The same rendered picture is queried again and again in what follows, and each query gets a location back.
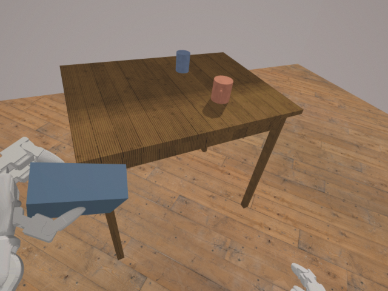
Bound robot right hand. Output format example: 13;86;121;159
290;263;326;291

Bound sponge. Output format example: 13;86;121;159
26;162;129;218

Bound table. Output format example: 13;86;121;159
60;52;303;260

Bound robot left hand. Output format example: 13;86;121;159
0;137;86;243

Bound left robot forearm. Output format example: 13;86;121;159
0;235;24;291

